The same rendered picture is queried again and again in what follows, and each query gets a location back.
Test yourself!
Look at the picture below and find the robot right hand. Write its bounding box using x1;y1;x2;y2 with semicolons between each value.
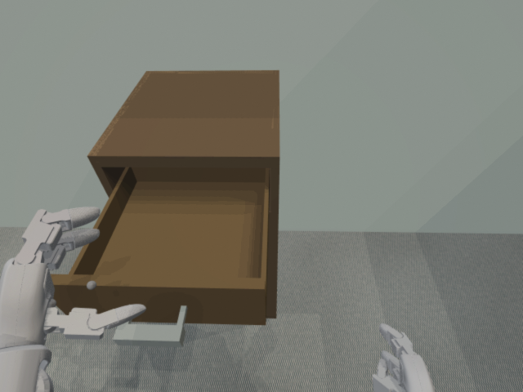
373;323;436;392

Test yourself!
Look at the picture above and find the left robot forearm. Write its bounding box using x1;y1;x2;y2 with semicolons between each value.
0;345;54;392

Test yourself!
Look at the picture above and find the cabinet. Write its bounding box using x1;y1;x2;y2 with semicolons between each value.
87;70;279;319

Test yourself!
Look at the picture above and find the robot left hand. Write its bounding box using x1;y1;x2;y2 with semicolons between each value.
0;207;146;349

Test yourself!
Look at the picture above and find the drawer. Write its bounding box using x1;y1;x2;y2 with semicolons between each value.
51;167;270;325

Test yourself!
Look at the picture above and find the handle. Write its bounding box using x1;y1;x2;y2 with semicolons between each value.
113;305;188;347

